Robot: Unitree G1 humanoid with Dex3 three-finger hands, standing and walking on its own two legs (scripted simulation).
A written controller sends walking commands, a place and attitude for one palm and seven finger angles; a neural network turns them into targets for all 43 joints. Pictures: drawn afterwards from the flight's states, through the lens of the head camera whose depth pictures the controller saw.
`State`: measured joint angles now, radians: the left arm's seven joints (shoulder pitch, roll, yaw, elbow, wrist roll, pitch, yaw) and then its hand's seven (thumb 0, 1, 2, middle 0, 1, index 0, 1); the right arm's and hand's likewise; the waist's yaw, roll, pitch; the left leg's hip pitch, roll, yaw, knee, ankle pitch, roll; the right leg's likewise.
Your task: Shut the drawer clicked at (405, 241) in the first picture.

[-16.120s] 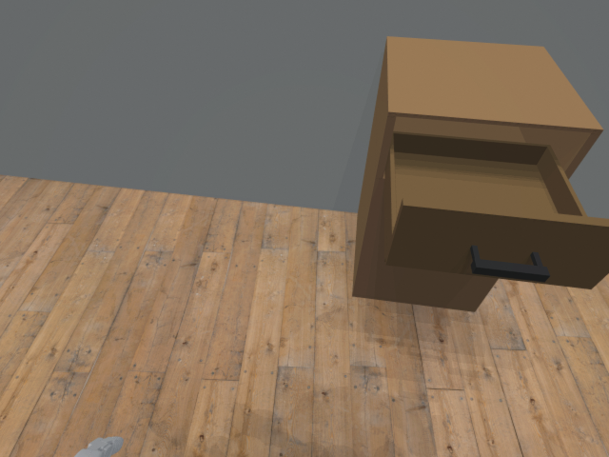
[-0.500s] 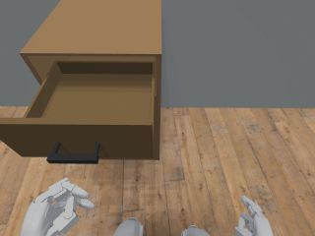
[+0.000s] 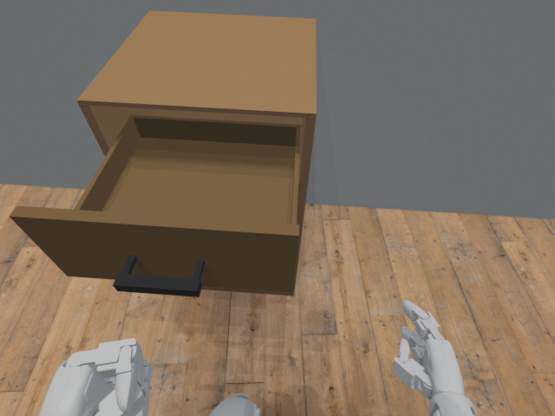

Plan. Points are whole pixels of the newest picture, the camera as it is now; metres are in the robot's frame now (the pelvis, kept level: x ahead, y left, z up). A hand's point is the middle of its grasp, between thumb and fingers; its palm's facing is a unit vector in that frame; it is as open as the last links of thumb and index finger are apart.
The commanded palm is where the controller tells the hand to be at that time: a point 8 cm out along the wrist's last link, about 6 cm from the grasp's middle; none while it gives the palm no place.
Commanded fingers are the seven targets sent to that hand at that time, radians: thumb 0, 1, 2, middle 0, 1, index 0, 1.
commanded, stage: raise the hand and make a fist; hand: left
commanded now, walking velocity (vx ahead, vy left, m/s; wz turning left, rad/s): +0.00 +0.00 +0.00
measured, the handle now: (162, 274) +0.31 +0.22 +0.00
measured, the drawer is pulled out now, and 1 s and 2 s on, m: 0.28 0.28 0.28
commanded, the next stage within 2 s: bring the fist close to the handle in 0.52 s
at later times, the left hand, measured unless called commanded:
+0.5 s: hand (133, 395) +0.13 +0.17 +0.09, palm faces +0.07 -1.00 -0.05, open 3.3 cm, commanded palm +0.08 +0.23 +0.10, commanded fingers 0.00 0.90 0.90 -1.40 -1.60 -1.40 -1.60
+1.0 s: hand (158, 380) +0.15 +0.16 +0.06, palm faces +0.05 -1.00 -0.04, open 3.3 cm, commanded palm +0.12 +0.22 +0.06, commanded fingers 0.00 0.90 0.90 -1.40 -1.60 -1.40 -1.60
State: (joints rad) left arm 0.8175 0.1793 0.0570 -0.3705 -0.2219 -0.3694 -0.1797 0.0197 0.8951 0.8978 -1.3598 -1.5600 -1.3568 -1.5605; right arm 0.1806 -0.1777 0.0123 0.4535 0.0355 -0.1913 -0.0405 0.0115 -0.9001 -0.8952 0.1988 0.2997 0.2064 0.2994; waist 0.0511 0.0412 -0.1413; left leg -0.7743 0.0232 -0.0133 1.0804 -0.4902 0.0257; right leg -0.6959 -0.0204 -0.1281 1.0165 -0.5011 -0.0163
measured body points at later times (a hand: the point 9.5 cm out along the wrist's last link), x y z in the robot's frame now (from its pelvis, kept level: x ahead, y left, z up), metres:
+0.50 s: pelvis +0.01 +0.00 +0.00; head +0.03 +0.00 +0.45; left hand +0.12 +0.22 +0.10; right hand +0.21 -0.23 -0.05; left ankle +0.03 +0.10 -0.67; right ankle +0.01 -0.11 -0.67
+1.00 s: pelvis +0.00 -0.01 -0.01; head +0.04 +0.00 +0.44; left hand +0.15 +0.21 +0.06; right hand +0.20 -0.23 -0.07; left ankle +0.03 +0.10 -0.67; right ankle +0.01 -0.11 -0.67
